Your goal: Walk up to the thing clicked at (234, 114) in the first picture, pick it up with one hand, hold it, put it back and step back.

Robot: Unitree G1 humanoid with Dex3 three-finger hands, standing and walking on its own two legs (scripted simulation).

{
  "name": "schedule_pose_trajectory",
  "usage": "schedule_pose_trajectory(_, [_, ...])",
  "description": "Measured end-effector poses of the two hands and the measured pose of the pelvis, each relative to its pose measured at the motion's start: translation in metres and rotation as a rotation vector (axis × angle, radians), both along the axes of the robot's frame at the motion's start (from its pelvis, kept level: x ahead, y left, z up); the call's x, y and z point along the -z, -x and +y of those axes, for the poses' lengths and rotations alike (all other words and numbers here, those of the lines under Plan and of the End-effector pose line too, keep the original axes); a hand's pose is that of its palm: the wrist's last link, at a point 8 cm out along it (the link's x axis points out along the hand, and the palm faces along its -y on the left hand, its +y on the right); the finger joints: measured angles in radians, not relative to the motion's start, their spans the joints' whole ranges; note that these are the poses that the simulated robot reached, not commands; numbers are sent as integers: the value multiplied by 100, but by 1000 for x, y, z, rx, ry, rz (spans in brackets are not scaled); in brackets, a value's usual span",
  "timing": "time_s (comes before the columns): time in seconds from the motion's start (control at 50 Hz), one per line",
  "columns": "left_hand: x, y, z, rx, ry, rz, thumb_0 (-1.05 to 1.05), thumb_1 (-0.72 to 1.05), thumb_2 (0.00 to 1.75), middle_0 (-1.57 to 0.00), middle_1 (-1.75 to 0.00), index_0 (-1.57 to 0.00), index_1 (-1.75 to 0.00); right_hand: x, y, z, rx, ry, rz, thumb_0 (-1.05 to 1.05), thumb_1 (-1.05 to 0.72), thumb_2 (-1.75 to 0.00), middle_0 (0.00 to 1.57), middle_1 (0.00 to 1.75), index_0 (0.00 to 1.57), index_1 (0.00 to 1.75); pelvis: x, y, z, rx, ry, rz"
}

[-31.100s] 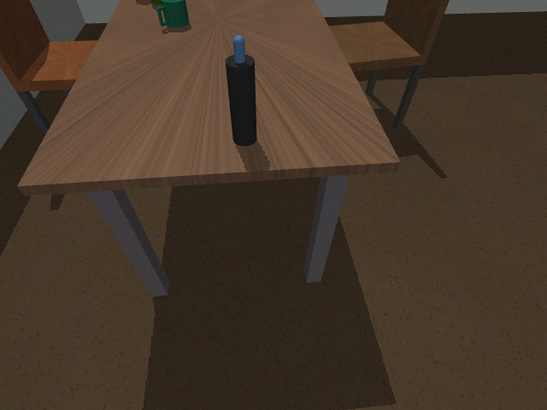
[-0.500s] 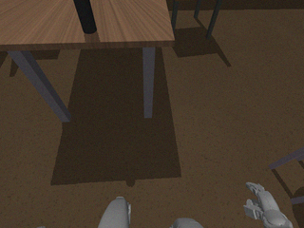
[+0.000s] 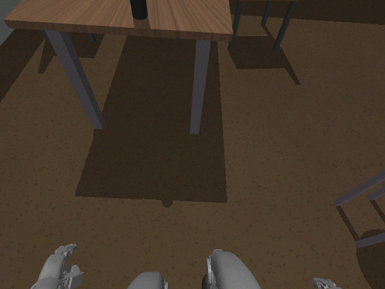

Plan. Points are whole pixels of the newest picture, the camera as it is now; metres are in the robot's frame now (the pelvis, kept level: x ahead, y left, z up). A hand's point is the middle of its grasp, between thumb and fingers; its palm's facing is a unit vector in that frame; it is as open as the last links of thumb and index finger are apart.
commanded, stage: step back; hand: left
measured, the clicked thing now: out of the picture +1.01 +0.18 +0.12
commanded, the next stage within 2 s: stand in 1.58 s
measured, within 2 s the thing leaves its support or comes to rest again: neither
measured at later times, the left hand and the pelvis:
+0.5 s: hand out of the picture -0.05 +0.28 -0.13, palm faces -0.02 -0.90 -0.44, open 7.4 cm; pelvis -0.10 -0.01 +0.00, yaw -2 degrees
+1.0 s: hand out of the picture +0.05 +0.24 -0.13, palm faces -0.01 -0.93 -0.36, open 7.4 cm; pelvis -0.07 -0.01 +0.01, yaw +0 degrees
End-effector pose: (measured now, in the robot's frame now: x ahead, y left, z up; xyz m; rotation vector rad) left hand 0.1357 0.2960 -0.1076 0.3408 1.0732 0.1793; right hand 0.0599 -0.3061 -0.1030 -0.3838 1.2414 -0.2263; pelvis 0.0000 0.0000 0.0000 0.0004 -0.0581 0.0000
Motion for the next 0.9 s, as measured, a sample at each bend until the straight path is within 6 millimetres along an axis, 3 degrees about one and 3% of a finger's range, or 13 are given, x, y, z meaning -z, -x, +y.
schedule_pose_trajectory(0.12, [-2,60,-2,-20,10,46,0,90,90,-21,-30,-20,-30,-21,5,-11,-24,27,-94,1,-90,-90,21,30,20,30,-9,36,-8,33,22,27])
schedule_pose_trajectory(0.22, [4,117,-4,7,-44,106,0,90,90,-21,-30,-20,-30,-15,11,-28,-22,9,-198,1,-90,-90,21,30,20,30,2,69,-19,89,4,26])
schedule_pose_trajectory(0.32, [-6,171,-10,-14,-66,153,0,90,90,-21,-30,-20,-30,-4,45,-32,21,-35,-177,0,-91,-90,21,29,20,30,-2,88,-24,102,21,4])
schedule_pose_trajectory(0.38, [-14,187,-4,-35,-81,163,0,90,90,-21,-30,-20,-30,0,70,-31,43,-57,-134,1,-91,-90,21,29,20,30,-6,94,-22,90,2,6])
schedule_pose_trajectory(0.5, [-17,190,20,-54,-87,119,0,90,90,-21,-30,-20,-30,13,113,-20,30,-47,6,1,-91,-90,21,29,20,30,-2,102,-6,28,11,28])
schedule_pose_trajectory(0.56, [-12,187,34,-59,-81,122,0,90,90,-21,-30,-20,-30,10,123,-5,34,-45,29,1,-91,-90,21,29,20,30,-3,104,4,33,-33,12])
schedule_pose_trajectory(0.64, [-10,176,38,-48,-60,138,0,90,90,-21,-30,-20,-30,-1,130,9,56,-56,-3,1,-91,-90,21,29,20,30,-9,100,9,31,-7,16])
schedule_pose_trajectory(0.78, [-12,132,26,-5,-39,73,0,90,90,-20,-30,-20,-30,-7,129,-3,74,-30,-9,1,-90,-90,21,30,20,30,-11,89,0,34,-4,16])
schedule_pose_trajectory(0.9, [-12,108,0,-4,-28,9,0,90,90,-20,-30,-20,-30,7,105,-19,78,-22,-9,1,-91,-90,21,30,20,30,-4,79,-11,18,13,6])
